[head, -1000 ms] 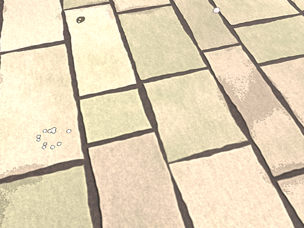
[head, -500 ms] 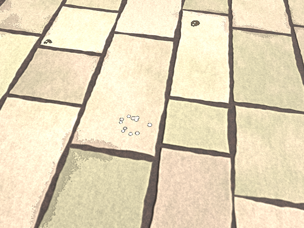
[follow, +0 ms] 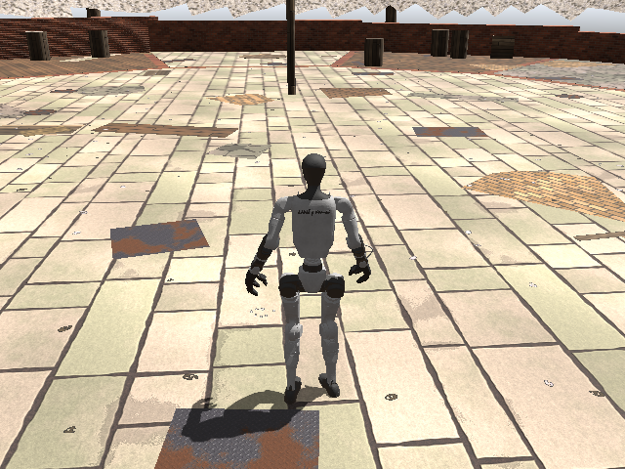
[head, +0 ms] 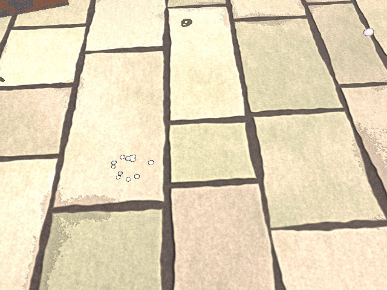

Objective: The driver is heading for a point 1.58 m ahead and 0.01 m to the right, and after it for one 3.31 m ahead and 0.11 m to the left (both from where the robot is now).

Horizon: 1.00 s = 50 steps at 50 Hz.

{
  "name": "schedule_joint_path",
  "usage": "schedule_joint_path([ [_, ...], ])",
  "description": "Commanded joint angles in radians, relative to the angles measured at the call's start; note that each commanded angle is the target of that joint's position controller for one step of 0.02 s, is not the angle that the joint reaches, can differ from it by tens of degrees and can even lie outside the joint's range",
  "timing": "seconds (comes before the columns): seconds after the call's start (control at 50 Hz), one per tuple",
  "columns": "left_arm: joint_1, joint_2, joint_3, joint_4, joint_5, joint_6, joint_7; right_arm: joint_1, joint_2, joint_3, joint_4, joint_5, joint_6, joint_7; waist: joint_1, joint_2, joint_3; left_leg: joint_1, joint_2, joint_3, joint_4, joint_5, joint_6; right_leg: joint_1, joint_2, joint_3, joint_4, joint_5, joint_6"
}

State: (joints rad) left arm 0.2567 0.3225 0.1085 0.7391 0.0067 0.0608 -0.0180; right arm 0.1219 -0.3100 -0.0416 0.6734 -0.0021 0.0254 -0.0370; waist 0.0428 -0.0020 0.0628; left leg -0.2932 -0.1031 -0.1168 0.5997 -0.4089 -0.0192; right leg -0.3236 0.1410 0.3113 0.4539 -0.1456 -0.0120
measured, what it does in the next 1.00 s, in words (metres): steps on the spot: left foot, then right foot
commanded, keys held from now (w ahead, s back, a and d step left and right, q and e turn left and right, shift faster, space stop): e+shift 0.30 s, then q+shift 0.32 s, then w+q+shift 0.34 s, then q+shift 0.04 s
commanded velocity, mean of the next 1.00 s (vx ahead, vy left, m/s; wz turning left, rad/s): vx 0.19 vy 0.00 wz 0.00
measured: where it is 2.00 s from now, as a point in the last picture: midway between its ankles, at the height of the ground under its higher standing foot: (143, 282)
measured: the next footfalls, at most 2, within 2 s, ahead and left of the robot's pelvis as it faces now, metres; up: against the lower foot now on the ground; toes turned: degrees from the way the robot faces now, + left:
left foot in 0.04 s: +0.04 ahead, +0.10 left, +0.00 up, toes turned -10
right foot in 0.46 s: +0.01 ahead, -0.12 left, +0.00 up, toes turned -19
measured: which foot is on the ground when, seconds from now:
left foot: up 0.00-0.02, down 0.04-0.46, up 0.48-1.00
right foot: down 0.00-0.04, up 0.06-0.44, down 0.46-1.00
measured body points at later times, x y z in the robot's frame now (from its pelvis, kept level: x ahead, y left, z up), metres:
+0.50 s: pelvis +0.00 -0.01 -0.01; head +0.03 -0.04 +0.44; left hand +0.26 +0.16 -0.10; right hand -0.04 -0.29 -0.14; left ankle +0.00 +0.11 -0.74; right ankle -0.03 -0.11 -0.74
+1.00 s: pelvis +0.09 +0.03 -0.01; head +0.09 +0.06 +0.44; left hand +0.11 +0.34 -0.14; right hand +0.30 -0.24 -0.06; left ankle +0.14 +0.14 -0.72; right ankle -0.03 -0.11 -0.74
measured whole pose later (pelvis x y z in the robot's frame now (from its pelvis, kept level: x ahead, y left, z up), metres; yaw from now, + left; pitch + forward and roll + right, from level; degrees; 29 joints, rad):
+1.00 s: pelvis +0.09 +0.03 -0.01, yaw +4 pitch +1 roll -2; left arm 0.35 0.37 0.09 0.80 0.05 -0.04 0.01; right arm 0.11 -0.33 -0.08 0.66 -0.02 0.07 0.11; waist 0.05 -0.05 -0.02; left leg -0.49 0.11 0.10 0.79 -0.34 0.09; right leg 0.05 -0.12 -0.39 0.34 -0.36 0.08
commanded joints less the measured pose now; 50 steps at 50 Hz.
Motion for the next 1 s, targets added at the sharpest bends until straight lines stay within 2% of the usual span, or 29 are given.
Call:
schedule_joint_path([
  [0.02,-0.085,0.14,0.038,-0.088,-0.01,-0.013,0.002,0.136,-0.096,-0.025,-0.026,-0.004,-0.028,-0.024,-0.09,-0.147,-0.144,0.229,0.026,0.001,-0.307,0.134,0.034,-0.014,-0.124,0.238,-0.066,-0.095,-0.037],
  [0.04,-0.023,0.075,0.023,-0.09,-0.012,-0.017,0.006,0.12,-0.18,-0.041,-0.036,-0.012,-0.029,-0.035,-0.049,0.028,-0.159,0.335,0.246,-0.201,-0.411,0.018,0.086,-0.141,-0.027,0.11,0.098,-0.347,0.021],
  [0.06,0.017,0.064,0.023,-0.094,-0.001,-0.02,0.015,0.014,-0.248,-0.047,-0.083,-0.023,-0.021,-0.03,-0.028,0.203,-0.125,0.269,0.481,-0.45,-0.447,-0.01,0.185,-0.284,0.085,-0.128,0.355,-0.441,0.05],
  [0.08,-0.032,0.161,0.041,-0.089,0.028,-0.018,0.016,0.013,-0.192,-0.037,-0.07,-0.036,-0.017,-0.021,-0.033,0.118,-0.071,0.153,0.493,-0.366,-0.409,0.169,0.239,-0.27,-0.042,-0.166,0.507,-0.38,0.055],
  [0.1,-0.024,0.163,0.046,-0.074,0.028,-0.013,0.007,-0.013,-0.117,-0.015,-0.074,-0.032,-0.019,-0.016,-0.009,0.074,-0.055,0.114,0.417,-0.247,-0.367,0.315,0.223,-0.226,-0.053,-0.174,0.59,-0.326,0.046],
  [0.12,0.008,0.141,0.041,-0.057,0.027,-0.002,-0.004,-0.035,-0.087,-0.005,-0.076,-0.029,-0.02,-0.012,0.009,0.081,-0.043,0.106,0.35,-0.131,-0.339,0.418,0.196,-0.219,-0.059,-0.188,0.663,-0.281,0.045],
  [0.16,0.039,0.124,0.03,-0.048,0.014,0.014,-0.028,-0.025,-0.083,-0.001,-0.081,-0.03,-0.022,-0.016,0.006,0.139,-0.059,0.16,0.302,-0.007,-0.294,0.59,0.183,-0.25,-0.077,-0.238,0.747,-0.246,0.058],
  [0.18,0.011,0.117,0.023,-0.058,0.009,0.017,-0.034,0.011,-0.087,-0.004,-0.074,-0.03,-0.022,-0.015,-0.014,0.136,-0.057,0.194,0.3,0.023,-0.28,0.641,0.184,-0.269,-0.09,-0.258,0.726,-0.239,0.067],
  [0.24,-0.09,0.093,0.004,-0.103,0.006,0.02,-0.045,0.115,-0.112,-0.019,-0.048,-0.029,-0.021,-0.012,-0.077,0.148,-0.055,0.313,0.343,0.051,-0.254,0.736,0.205,-0.327,-0.128,-0.298,0.629,-0.244,0.086],
  [0.3,-0.141,0.073,-0.008,-0.136,0.001,0.026,-0.055,0.147,-0.13,-0.032,-0.035,-0.031,-0.021,-0.004,-0.094,0.159,-0.064,0.339,0.382,0.091,-0.238,0.767,0.214,-0.294,-0.151,-0.328,0.528,-0.263,0.078],
  [0.34,-0.153,0.045,-0.022,-0.148,-0.001,0.024,-0.051,0.165,-0.137,-0.035,-0.018,-0.029,-0.028,0.01,-0.096,0.162,-0.082,0.277,0.371,0.102,-0.21,0.806,0.216,-0.169,-0.125,-0.331,0.415,-0.306,0.055],
  [0.4,-0.111,0.025,-0.035,-0.126,-0.007,0.018,-0.022,0.15,-0.139,-0.033,0.009,-0.021,-0.03,0.028,-0.076,0.201,-0.102,0.225,0.346,0.09,-0.158,0.852,0.212,-0.017,-0.07,-0.353,0.229,-0.309,0.015],
  [0.42,-0.086,0.01,-0.042,-0.109,-0.003,0.014,-0.01,0.132,-0.126,-0.026,0.018,-0.013,-0.027,0.033,-0.05,0.192,-0.103,0.207,0.326,0.088,-0.131,0.841,0.196,0.051,-0.068,-0.355,0.092,-0.226,0.002],
  [0.44,-0.04,-0.009,-0.053,-0.082,0.012,0.004,0.002,0.112,-0.093,-0.011,0.029,0.002,-0.026,0.038,-0.009,0.153,-0.109,0.142,0.301,0.096,-0.104,0.784,0.154,0.199,-0.092,-0.342,-0.146,-0.019,-0.009],
  [0.46,0.003,0.018,-0.057,-0.061,0.04,-0.011,0.018,0.146,-0.037,0.01,0.035,0.01,-0.032,0.044,-0.009,0.071,-0.172,0.022,0.279,0.098,-0.092,0.606,0.091,0.429,-0.222,-0.231,-0.218,0.154,-0.022],
  [0.48,-0.003,0.12,-0.047,-0.079,0.047,-0.024,0.032,0.211,0.045,0.033,0.003,0.013,-0.036,0.056,-0.046,-0.178,-0.226,-0.136,0.193,0.149,-0.013,0.067,0.033,0.567,-0.513,0.0,-0.119,0.587,-0.103],
  [0.5,-0.026,0.119,-0.037,-0.07,0.014,-0.024,0.044,0.165,-0.043,0.007,0.026,0.008,-0.009,0.048,0.006,-0.184,-0.214,-0.047,0.144,0.122,0.115,-0.185,0.03,0.383,-0.525,-0.069,-0.065,0.644,-0.218],
  [0.52,-0.066,0.114,-0.04,-0.078,0.013,-0.026,0.045,0.155,-0.092,-0.014,0.026,0.011,0.004,0.048,-0.007,-0.167,-0.155,-0.107,0.114,0.109,0.255,-0.211,0.029,0.356,-0.498,-0.11,-0.071,0.621,-0.237],
  [0.54,-0.094,0.111,-0.041,-0.079,0.009,-0.024,0.05,0.156,-0.112,-0.029,0.037,0.01,0.011,0.048,-0.015,-0.156,-0.107,-0.157,0.108,0.103,0.369,-0.185,0.024,0.316,-0.467,-0.166,-0.086,0.568,-0.222],
  [0.58,-0.144,0.078,-0.052,-0.087,0.005,-0.019,0.063,0.211,-0.112,-0.044,0.066,-0.005,0.028,0.051,-0.056,-0.161,-0.064,-0.159,0.113,0.11,0.464,-0.104,0.004,0.236,-0.417,-0.269,-0.115,0.487,-0.177],
  [0.62,-0.161,0.051,-0.057,-0.099,0.013,-0.018,0.067,0.226,-0.086,-0.046,0.076,-0.007,0.038,0.054,-0.059,-0.144,-0.063,-0.17,0.112,0.135,0.525,-0.058,-0.021,0.212,-0.405,-0.321,-0.128,0.396,-0.174],
  [0.64,-0.125,0.052,-0.054,-0.095,0.022,-0.022,0.063,0.214,-0.084,-0.047,0.067,-0.009,0.041,0.061,-0.038,-0.151,-0.083,-0.193,0.131,0.144,0.51,-0.022,-0.019,0.228,-0.41,-0.311,-0.191,0.056,-0.166],
  [0.66,-0.102,0.065,-0.048,-0.087,0.024,-0.029,0.06,0.166,-0.086,-0.049,0.043,-0.014,0.043,0.076,-0.016,-0.185,-0.061,-0.25,0.148,0.155,0.489,0.006,-0.016,0.241,-0.427,-0.266,-0.265,-0.24,-0.16],
  [0.68,-0.083,0.079,-0.041,-0.078,0.025,-0.038,0.056,0.119,-0.093,-0.053,0.018,-0.02,0.044,0.091,-0.001,-0.201,-0.035,-0.307,0.158,0.157,0.469,0.028,-0.013,0.261,-0.449,-0.223,-0.321,-0.415,-0.155],
  [0.7,-0.064,0.088,-0.036,-0.07,0.027,-0.05,0.054,0.085,-0.095,-0.056,0.002,-0.023,0.044,0.105,0.006,-0.187,-0.02,-0.354,0.166,0.151,0.453,0.047,-0.01,0.289,-0.47,-0.197,-0.351,-0.496,-0.152],
  [0.76,-0.027,0.098,-0.023,-0.048,0.034,-0.089,0.05,0.05,-0.068,-0.056,-0.018,-0.023,0.036,0.128,-0.002,-0.115,-0.009,-0.43,0.187,0.134,0.406,0.089,0.013,0.352,-0.512,-0.217,-0.376,-0.514,-0.142],
  [0.86,-0.026,0.125,-0.005,-0.036,0.035,-0.126,0.041,-0.015,-0.055,-0.052,-0.056,-0.014,0.031,0.151,-0.027,-0.101,0.01,-0.393,0.218,0.144,0.304,0.139,0.046,0.301,-0.534,-0.351,-0.386,-0.486,-0.108],
  [0.96,-0.006,0.169,0.01,-0.024,0.039,-0.123,0.03,-0.11,-0.075,-0.042,-0.099,-0.016,0.033,0.155,-0.018,-0.091,0.042,-0.313,0.22,0.23,0.2,0.069,0.112,0.28,-0.535,-0.481,-0.358,-0.474,-0.081],
  [1.0,0.019,0.184,0.013,-0.016,0.038,-0.109,0.012,-0.096,-0.084,-0.041,-0.093,-0.021,0.032,0.146,-0.016,-0.064,0.05,-0.242,0.182,0.287,0.148,0.018,0.138,0.305,-0.527,-0.549,-0.256,-0.302,-0.078],
])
